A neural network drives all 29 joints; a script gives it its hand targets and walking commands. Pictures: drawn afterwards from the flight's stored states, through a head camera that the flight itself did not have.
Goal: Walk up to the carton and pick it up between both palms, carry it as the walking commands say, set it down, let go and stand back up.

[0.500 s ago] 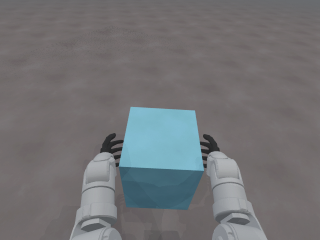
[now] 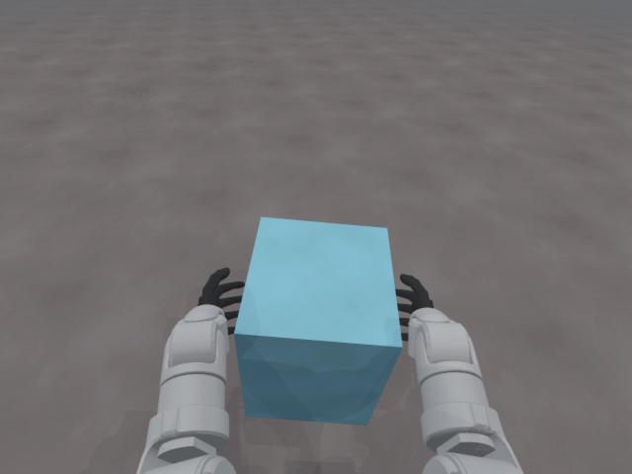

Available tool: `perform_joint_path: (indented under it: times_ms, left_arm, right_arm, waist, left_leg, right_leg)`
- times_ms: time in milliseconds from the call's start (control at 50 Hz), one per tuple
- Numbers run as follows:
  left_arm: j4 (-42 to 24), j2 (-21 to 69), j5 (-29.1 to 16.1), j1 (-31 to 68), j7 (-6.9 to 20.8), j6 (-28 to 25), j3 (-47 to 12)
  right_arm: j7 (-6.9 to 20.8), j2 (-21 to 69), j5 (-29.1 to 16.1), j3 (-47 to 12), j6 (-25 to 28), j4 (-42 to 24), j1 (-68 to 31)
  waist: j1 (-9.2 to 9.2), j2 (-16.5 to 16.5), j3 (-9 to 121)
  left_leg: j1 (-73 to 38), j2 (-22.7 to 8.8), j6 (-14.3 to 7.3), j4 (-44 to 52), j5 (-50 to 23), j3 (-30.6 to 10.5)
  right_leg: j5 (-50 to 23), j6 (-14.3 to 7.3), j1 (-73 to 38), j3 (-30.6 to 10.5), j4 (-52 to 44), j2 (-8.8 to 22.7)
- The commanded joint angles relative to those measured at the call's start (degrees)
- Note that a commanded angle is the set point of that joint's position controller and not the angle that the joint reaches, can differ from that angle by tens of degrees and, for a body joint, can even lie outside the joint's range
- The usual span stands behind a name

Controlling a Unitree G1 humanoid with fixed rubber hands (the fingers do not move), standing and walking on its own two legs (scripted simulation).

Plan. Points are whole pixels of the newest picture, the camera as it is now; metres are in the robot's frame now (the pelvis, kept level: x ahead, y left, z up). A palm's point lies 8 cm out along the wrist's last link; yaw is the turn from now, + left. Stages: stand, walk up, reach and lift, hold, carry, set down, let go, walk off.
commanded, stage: hold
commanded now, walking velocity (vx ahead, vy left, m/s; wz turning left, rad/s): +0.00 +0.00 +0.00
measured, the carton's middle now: (315, 323) +0.36 +0.01 -0.02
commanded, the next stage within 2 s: carry in 1.34 s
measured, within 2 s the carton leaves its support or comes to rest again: neither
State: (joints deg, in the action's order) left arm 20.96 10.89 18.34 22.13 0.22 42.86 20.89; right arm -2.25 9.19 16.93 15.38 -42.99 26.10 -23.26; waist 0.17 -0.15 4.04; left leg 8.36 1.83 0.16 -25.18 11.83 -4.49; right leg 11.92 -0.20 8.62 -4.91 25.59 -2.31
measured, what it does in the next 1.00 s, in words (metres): stands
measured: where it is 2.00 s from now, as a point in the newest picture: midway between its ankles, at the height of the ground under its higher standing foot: outside the picture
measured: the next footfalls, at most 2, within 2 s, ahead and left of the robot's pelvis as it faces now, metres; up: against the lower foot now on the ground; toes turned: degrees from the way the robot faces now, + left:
none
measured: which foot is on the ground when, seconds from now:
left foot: down 0.00-1.00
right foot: down 0.00-1.00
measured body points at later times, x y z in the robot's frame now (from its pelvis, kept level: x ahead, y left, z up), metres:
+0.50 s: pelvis +0.00 +0.00 +0.00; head -0.07 +0.01 +0.44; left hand +0.31 +0.15 +0.06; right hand +0.31 -0.14 +0.05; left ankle +0.03 +0.12 -0.74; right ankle +0.03 -0.12 -0.74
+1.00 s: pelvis +0.00 +0.00 +0.00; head -0.07 +0.00 +0.44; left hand +0.31 +0.16 +0.05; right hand +0.31 -0.14 +0.05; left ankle +0.03 +0.12 -0.74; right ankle +0.03 -0.12 -0.74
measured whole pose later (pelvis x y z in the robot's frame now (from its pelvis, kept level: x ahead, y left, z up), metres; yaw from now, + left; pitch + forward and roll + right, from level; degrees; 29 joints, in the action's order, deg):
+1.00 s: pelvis +0.00 +0.00 +0.00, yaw +0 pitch -5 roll +0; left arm 19.3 10.0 18.3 19.6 0.9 43.5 18.4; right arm -2.3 9.3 16.9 13.2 -44.2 24.1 -21.0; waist 0.3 -0.2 5.0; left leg 8.3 2.0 0.2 -25.4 12.0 -4.6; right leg 12.0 -0.2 8.4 -4.8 25.6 -2.2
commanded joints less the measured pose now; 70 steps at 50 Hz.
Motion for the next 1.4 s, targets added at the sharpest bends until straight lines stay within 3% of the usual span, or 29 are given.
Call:
perform_joint_path:
  times_ms: [0, 80, 180, 240, 260, 320, 340, 360, 400, 460, 500, 520, 580, 600, 620, 760, 880, 920, 940, 980, 1000, 1020, 1080, 1180, 1200, 1260, 1300, 1320, 1380]
  left_arm:
    - [0.7, 56.0, -17.1, 32.1, 15.8, -1.3, -35.7]
    - [0.1, 57.3, -17.2, 30.0, 15.4, -1.2, -36.8]
    - [2.2, 56.6, -16.3, 24.9, 15.8, -0.4, -35.2]
    - [1.7, 55.9, -15.3, 26.0, 15.9, 0.1, -35.3]
    - [1.4, 56.1, -16.1, 26.1, 16.0, -0.1, -35.1]
    - [0.4, 56.4, -16.2, 24.7, 15.4, 0.3, -36.2]
    - [-0.8, 57.4, -17.4, 25.9, 15.7, -0.2, -36.8]
    - [1.0, 57.9, -16.7, 24.3, 15.7, 0.5, -36.3]
    - [2.3, 57.6, -16.4, 25.5, 15.8, 0.2, -35.2]
    - [2.3, 55.5, -15.9, 25.8, 16.0, 0.2, -34.2]
    - [3.6, 55.2, -15.0, 27.5, 15.6, 0.7, -33.0]
    - [4.8, 55.9, -15.7, 23.9, 15.7, 0.3, -33.7]
    - [-2.1, 57.2, -17.2, 28.8, 15.8, -0.5, -37.1]
    - [-3.7, 57.8, -18.6, 28.0, 15.8, -0.9, -38.3]
    - [0.2, 57.3, -17.0, 27.6, 15.9, -0.1, -36.1]
    - [-0.6, 57.2, -17.4, 26.3, 16.1, -0.7, -36.5]
    - [-1.5, 56.4, -17.0, 22.1, 15.9, 0.5, -37.5]
    - [-4.2, 57.6, -18.5, 24.9, 15.7, -0.5, -39.3]
    - [-4.6, 56.7, -18.7, 25.2, 15.7, -0.4, -38.7]
    - [0.0, 55.9, -17.6, 24.4, 15.8, 0.5, -36.7]
    - [0.6, 55.7, -17.6, 23.4, 15.9, 0.2, -36.3]
    - [-1.7, 55.7, -17.7, 27.0, 16.1, 0.0, -36.5]
    - [2.4, 55.6, -16.3, 23.1, 16.0, 0.7, -34.3]
    - [-0.6, 56.0, -17.0, 27.2, 15.8, 0.3, -35.7]
    - [0.0, 56.1, -17.2, 26.5, 15.7, -0.4, -35.3]
    - [0.9, 57.0, -16.7, 25.6, 15.8, -0.1, -36.5]
    - [0.3, 57.1, -16.8, 25.4, 15.3, -0.1, -36.5]
    - [-4.8, 58.3, -20.4, 28.6, 15.0, -1.0, -41.9]
    - [-8.5, 56.1, -21.8, 29.4, 13.7, 1.0, -43.7]
  right_arm:
    - [16.2, 59.8, -15.0, -28.4, 3.2, -6.6, -31.9]
    - [16.3, 58.9, -15.4, -28.8, 3.2, -7.6, -30.0]
    - [16.0, 59.2, -14.8, -27.7, 2.3, -7.3, -27.8]
    - [16.6, 57.7, -14.5, -25.5, 2.1, -4.6, -25.5]
    - [16.4, 58.4, -14.2, -27.3, 2.1, -6.8, -26.7]
    - [16.7, 58.4, -15.4, -27.7, 1.7, -6.5, -25.8]
    - [16.5, 59.1, -15.1, -27.9, 1.9, -7.7, -26.1]
    - [16.5, 58.9, -15.3, -28.2, 1.8, -8.3, -25.5]
    - [16.3, 58.1, -14.3, -27.1, 1.7, -6.3, -26.4]
    - [16.2, 57.8, -14.6, -27.4, 1.6, -7.1, -28.5]
    - [16.4, 56.8, -14.9, -25.4, 1.3, -3.2, -27.2]
    - [16.3, 57.2, -15.2, -27.5, 1.6, -6.0, -28.5]
    - [17.0, 59.8, -17.2, -30.0, 2.4, -9.6, -29.8]
    - [16.5, 60.6, -17.1, -30.5, 2.3, -9.8, -28.5]
    - [16.5, 59.1, -15.9, -28.0, 1.9, -6.8, -27.3]
    - [16.5, 60.0, -16.9, -30.8, 2.4, -10.4, -29.1]
    - [16.0, 58.5, -16.7, -30.8, 1.7, -10.8, -24.2]
    - [16.3, 59.4, -17.9, -32.0, 2.3, -12.3, -27.6]
    - [16.0, 59.1, -16.9, -31.4, 1.8, -12.1, -27.8]
    - [15.9, 57.5, -16.0, -29.0, 1.5, -8.2, -25.9]
    - [15.9, 58.5, -16.3, -30.5, 1.5, -9.3, -26.3]
    - [15.8, 59.2, -16.2, -29.2, 1.7, -8.1, -26.1]
    - [15.9, 58.1, -15.4, -28.1, 1.1, -7.3, -25.7]
    - [16.4, 57.6, -16.3, -28.4, 1.9, -8.8, -28.9]
    - [16.4, 58.4, -16.7, -29.5, 2.3, -9.6, -31.1]
    - [16.4, 57.6, -16.7, -28.4, 2.8, -9.0, -28.6]
    - [16.8, 57.1, -17.1, -28.8, 3.0, -9.5, -29.2]
    - [16.3, 56.3, -17.3, -34.5, 2.9, -15.0, -30.6]
    - [14.6, 55.2, -19.1, -36.8, 0.9, -17.6, -31.3]
  waist:
    - [0.26, -1.6, 13.4]
    - [1.43, 1.1, 12.2]
    - [1.23, -2.1, 11.5]
    - [1.72, 4.6, 8.4]
    - [1.13, -1.4, 9.1]
    - [1.25, 2.3, 10.1]
    - [1.47, -0.5, 12.6]
    - [1.84, 2.0, 12.6]
    - [2.53, -0.1, 10.9]
    - [1.19, -1.4, 8.0]
    - [0.86, 4.4, 5.3]
    - [0.84, -2.2, 8.1]
    - [0.30, 2.9, 11.9]
    - [1.05, -1.7, 16.1]
    - [1.27, 3.0, 11.2]
    - [0.52, -0.9, 12.9]
    - [1.01, 3.1, 12.5]
    - [1.44, 2.1, 14.9]
    - [1.19, -2.3, 13.7]
    - [2.18, 1.6, 9.1]
    - [1.43, -2.4, 10.0]
    - [2.17, 0.9, 8.4]
    - [1.52, -1.6, 8.3]
    - [1.05, 2.8, 9.1]
    - [0.74, -2.3, 9.4]
    - [1.29, 3.9, 10.3]
    - [0.81, 4.3, 8.7]
    - [-0.10, 0.2, 10.1]
    - [0.11, 1.9, 3.5]
  left_leg:
    - [-5.3, 2.7, -0.6, 3.6, -2.7, 0.5]
    - [-7.5, 2.3, -0.3, 3.4, -6.0, 0.1]
    - [-6.6, 2.4, -0.6, 3.9, -4.8, 0.2]
    - [-4.9, 2.4, 0.2, 4.6, -1.7, -0.1]
    - [-5.2, 2.4, -0.1, 4.6, -4.5, 0.1]
    - [-6.3, 2.3, 0.3, 3.9, -7.8, -0.3]
    - [-5.0, 2.1, 0.1, 3.7, -7.2, -0.7]
    - [-6.2, 3.0, 0.3, 3.8, -5.6, 0.3]
    - [-5.0, 2.3, -0.3, 4.2, -2.2, -0.7]
    - [-3.6, 2.5, -0.5, 4.3, 0.2, -0.1]
    - [-2.2, 2.5, -0.3, 5.3, 3.5, 0.2]
    - [-3.7, 2.0, -0.8, 4.6, 0.9, 0.1]
    - [-4.1, 2.7, 0.0, 3.4, -3.7, 0.1]
    - [-6.3, 2.7, -0.3, 3.0, -7.0, -0.4]
    - [-5.0, 2.5, -0.2, 2.9, -2.9, -0.1]
    - [-5.1, 2.9, -0.4, 3.0, -4.1, 0.1]
    - [-5.7, 2.9, -0.1, 3.3, -8.1, -0.7]
    - [-6.7, 2.0, 0.0, 2.8, -8.1, -0.7]
    - [-7.4, 1.9, 0.0, 3.3, -9.4, -0.9]
    - [-4.1, 2.0, -0.3, 3.9, -3.7, -1.0]
    - [-3.8, 2.1, -0.8, 4.0, -3.5, -0.9]
    - [-3.9, 2.6, -0.6, 3.5, -1.8, -0.4]
    - [-4.9, 2.5, -0.6, 4.1, -1.5, 0.1]
    - [-3.6, 2.0, 0.0, 3.7, 1.8, 0.1]
    - [-3.7, 1.7, -0.9, 3.2, 0.1, -0.6]
    - [-4.4, 2.3, -0.1, 2.9, -1.2, 0.0]
    - [-4.1, 2.1, 0.4, 3.1, -2.2, -0.7]
    - [3.3, -10.2, 0.8, 1.4, 0.2, -4.0]
    - [8.4, -14.2, -2.0, 6.2, 23.3, -10.4]
  right_leg:
    - [-3.9, 0.4, -7.3, 0.2, -5.7, -1.6]
    - [-5.8, -0.3, -5.4, 0.0, -5.3, -1.4]
    - [-5.1, 0.5, -6.4, 0.3, -5.8, -1.3]
    - [-2.3, -0.8, -5.3, 0.3, -6.2, -1.0]
    - [-4.2, -0.3, -6.4, 0.9, -6.4, -1.9]
    - [-7.4, -0.1, -5.2, 0.5, -5.6, -1.4]
    - [-7.3, -0.1, -7.8, 0.5, -5.2, -1.8]
    - [-6.8, 0.0, -7.5, 0.3, -5.8, -1.3]
    - [-3.1, -0.5, -6.4, 0.4, -6.0, -1.4]
    - [0.3, -0.2, -5.9, 0.7, -6.3, -1.4]
    - [2.3, -0.9, -5.4, 0.2, -6.4, -1.1]
    - [0.8, -0.1, -5.8, 0.5, -6.3, -1.4]
    - [-4.1, -0.5, -6.8, 0.1, -5.0, -1.4]
    - [-6.8, 0.2, -7.4, 0.5, -5.0, -1.9]
    - [-3.4, -0.3, -6.3, -0.3, -5.4, -0.9]
    - [-5.3, 0.4, -6.9, -0.2, -5.6, -1.0]
    - [-9.0, 0.0, -7.8, -0.6, -5.3, -0.8]
    - [-8.3, -0.3, -7.1, -0.6, -4.4, -1.2]
    - [-8.1, 0.2, -6.1, 0.1, -5.0, -1.7]
    - [-4.1, -0.3, -5.6, -0.6, -5.4, -0.8]
    - [-4.1, 0.5, -6.0, -0.1, -5.9, -1.0]
    - [-2.6, 0.2, -5.6, -1.1, -6.2, -0.3]
    - [-1.4, 0.0, -5.1, 0.3, -6.4, -1.1]
    - [1.4, -0.9, -4.7, -0.3, -5.2, -0.9]
    - [1.1, -0.6, -3.7, -0.4, -5.5, -0.9]
    - [-0.7, -0.8, -4.1, -0.5, -5.0, -0.6]
    - [-1.1, -1.2, -3.6, -0.3, -4.7, -0.8]
    - [1.7, -1.0, 6.7, -0.4, 0.3, 8.3]
    - [14.6, -1.0, 17.2, -1.8, 0.9, 5.6]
